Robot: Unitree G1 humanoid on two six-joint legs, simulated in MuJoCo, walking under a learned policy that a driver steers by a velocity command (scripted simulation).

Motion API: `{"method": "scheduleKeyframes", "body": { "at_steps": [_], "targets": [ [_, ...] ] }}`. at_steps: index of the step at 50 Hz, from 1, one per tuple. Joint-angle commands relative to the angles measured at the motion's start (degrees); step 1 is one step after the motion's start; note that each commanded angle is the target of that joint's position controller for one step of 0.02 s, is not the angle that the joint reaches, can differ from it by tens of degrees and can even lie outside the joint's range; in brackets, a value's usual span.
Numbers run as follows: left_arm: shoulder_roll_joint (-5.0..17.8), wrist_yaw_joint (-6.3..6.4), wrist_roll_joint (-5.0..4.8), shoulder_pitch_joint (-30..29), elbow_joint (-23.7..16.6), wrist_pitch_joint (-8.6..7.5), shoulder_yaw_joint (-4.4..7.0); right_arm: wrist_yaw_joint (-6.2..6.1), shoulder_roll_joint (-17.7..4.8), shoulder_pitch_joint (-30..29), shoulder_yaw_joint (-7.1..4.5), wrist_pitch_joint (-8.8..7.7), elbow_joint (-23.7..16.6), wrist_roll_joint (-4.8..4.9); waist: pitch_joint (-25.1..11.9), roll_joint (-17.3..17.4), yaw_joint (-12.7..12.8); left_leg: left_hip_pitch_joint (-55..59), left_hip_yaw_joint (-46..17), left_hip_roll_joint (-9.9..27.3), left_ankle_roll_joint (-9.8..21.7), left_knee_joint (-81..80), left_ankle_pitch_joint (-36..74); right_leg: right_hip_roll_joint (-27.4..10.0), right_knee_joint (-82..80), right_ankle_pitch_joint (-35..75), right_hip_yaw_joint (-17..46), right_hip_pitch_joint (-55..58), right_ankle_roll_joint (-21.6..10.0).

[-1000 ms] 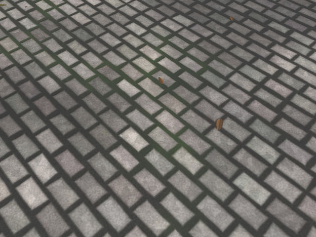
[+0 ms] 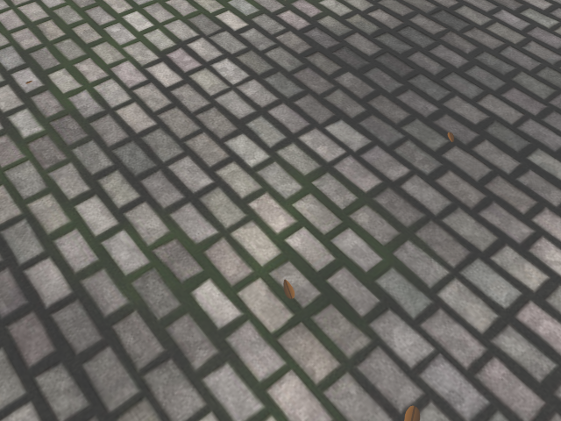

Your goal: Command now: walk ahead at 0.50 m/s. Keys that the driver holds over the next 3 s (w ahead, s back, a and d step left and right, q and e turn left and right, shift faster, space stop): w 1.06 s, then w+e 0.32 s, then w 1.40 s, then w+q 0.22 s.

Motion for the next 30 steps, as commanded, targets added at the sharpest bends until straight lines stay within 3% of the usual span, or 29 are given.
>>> {"method": "scheduleKeyframes", "body": {
  "at_steps": [1, 2, 3, 4, 5, 6, 7, 9, 12, 15, 20, 25, 28, 29, 30],
  "targets": [
    [9.4, 0.56, 0.10, 0.7, -0.9, -0.02, 1.76, -0.87, -6.0, 7.6, -2.15, -1.60, -0.3, -0.08, -1.6, -4.9, -6.9, 10.9, 1.8, -4.0, 3.0, -4.9, -4.3, -16.3, 13.5, 53.7, 4.9, -1.2, -6.1],
    [9.0, 0.42, -0.19, 0.0, -1.2, 0.08, 1.59, -1.44, -7.7, 17.7, -3.11, -2.20, 3.2, -0.69, -7.0, -3.1, -10.8, 24.1, 0.8, -3.5, 4.7, -7.1, -2.4, -13.8, 24.9, 50.3, 2.9, -6.7, -4.9],
    [7.1, 0.27, -0.69, -0.2, -3.3, -0.04, 0.95, -2.10, -12.8, 28.3, -4.53, -2.61, 5.0, -2.12, -14.7, 2.7, -13.9, 39.1, -14.2, 10.0, 8.0, -7.6, -6.4, -10.6, 42.6, 29.6, 0.5, -19.0, -3.7],
    [2.3, -0.33, -2.67, 6.8, -3.3, 0.09, 0.39, -1.71, -16.7, 29.4, -5.49, -2.07, 5.3, -1.89, -20.1, 14.5, -10.4, 50.7, -41.6, 23.5, 16.5, -15.6, -9.2, 0.5, 62.0, -12.0, 0.1, -38.5, -1.6],
    [7.8, -0.14, -1.00, 1.4, -3.4, 0.41, 1.78, -1.30, -13.3, 24.0, -5.00, -1.38, 4.7, 0.30, -13.9, 4.2, -9.4, 44.6, -39.8, 20.0, 14.3, -18.3, -14.2, -3.2, 64.8, -8.5, 7.0, -43.7, -2.5],
    [7.6, -0.48, -0.80, -3.9, -5.2, 0.12, 1.99, -1.09, -9.9, 18.0, -4.00, -1.51, 3.6, 0.69, -6.3, 2.4, -7.4, 36.1, -30.8, 17.9, 12.2, -19.7, -12.2, -5.6, 62.6, -2.4, 6.9, -44.5, -2.7],
    [6.6, -0.63, -0.74, -6.1, -5.6, 0.00, 1.90, -0.85, -7.1, 15.5, -3.28, -1.97, 3.6, 0.44, -3.1, 0.2, -5.9, 29.7, -25.2, 15.3, 10.5, -21.7, -5.7, -7.4, 59.5, 1.1, 6.7, -42.1, -2.5],
    [4.5, -1.19, 0.57, -5.1, -5.1, 1.40, 1.76, -1.26, -4.0, 15.5, -2.27, -2.68, 5.0, 0.57, -1.6, 1.6, -2.9, 22.9, -17.1, 11.1, 7.6, -23.7, 0.8, -9.2, 54.9, 3.1, 6.3, -36.7, -1.3],
    [3.7, -1.94, 0.85, -7.0, -5.9, 2.83, 1.89, -1.59, -5.6, 20.2, -2.35, -3.72, 7.2, 0.84, -0.9, 1.8, -2.0, 21.8, -12.9, 9.6, 7.7, -25.2, 7.1, -9.4, 51.7, 5.4, 4.6, -37.6, 0.1],
    [4.4, -2.18, 0.66, -15.0, -8.7, 3.42, 1.91, -1.66, -6.4, 23.5, -2.29, -3.65, 8.2, 0.75, 1.5, 1.9, -3.2, 22.9, -10.9, 8.7, 7.5, -27.3, 7.2, -10.6, 45.8, 11.3, 3.3, -43.5, 1.4],
    [3.8, -2.31, -0.15, -25.7, -12.2, 3.17, 1.15, -1.81, -6.1, 28.6, -1.78, -3.49, 9.4, 0.65, 2.8, 2.3, -6.0, 26.9, -7.9, 7.6, 6.3, -27.3, 13.1, -9.4, 31.9, 18.5, 1.0, -44.3, 2.1],
    [4.4, -2.13, -0.24, -32.3, -14.8, 2.59, 0.94, -2.47, -6.4, 32.7, -1.79, -3.13, 11.2, -0.06, 4.0, 2.8, -7.7, 35.6, -7.4, 10.0, 7.1, -24.3, 19.2, -7.7, 24.3, 16.5, -0.1, -44.8, 0.2],
    [5.2, -1.83, -0.29, -29.9, -14.8, 1.80, 1.40, -2.93, -7.4, 30.9, -2.14, -2.95, 11.5, -0.39, 2.9, 3.2, -5.4, 37.9, -6.1, 10.9, 6.2, -18.4, 32.1, -5.3, 20.5, 10.5, -1.1, -38.5, -2.4],
    [5.9, -1.46, -0.25, -25.4, -13.4, 1.48, 1.87, -2.97, -8.0, 30.0, -2.31, -2.88, 11.5, -0.39, 0.5, 3.6, -3.4, 37.5, -5.3, 10.5, 5.4, -13.2, 39.8, -3.4, 19.2, 8.8, -2.0, -32.1, -3.5],
    [6.7, -1.01, -0.04, -16.7, -10.4, 0.98, 2.56, -2.84, -8.3, 28.8, -2.37, -2.67, 11.4, -0.12, -3.7, 2.3, 0.3, 35.6, -3.7, 8.8, 4.4, -3.5, 42.5, -1.5, 15.4, 10.8, -3.0, -21.9, -4.8]
  ]
}}
Next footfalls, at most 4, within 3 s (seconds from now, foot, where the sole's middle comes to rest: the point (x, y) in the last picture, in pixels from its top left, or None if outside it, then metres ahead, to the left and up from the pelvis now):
0.04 left None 0.19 0.09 -0.77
0.62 right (344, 410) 0.49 -0.08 -0.77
1.18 left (275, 291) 0.79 0.10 -0.77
1.72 right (361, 225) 1.03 -0.13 -0.77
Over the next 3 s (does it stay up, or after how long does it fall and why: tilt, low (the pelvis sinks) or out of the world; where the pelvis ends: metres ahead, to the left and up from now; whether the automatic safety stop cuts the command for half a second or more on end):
stays up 1.56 -0.18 0.01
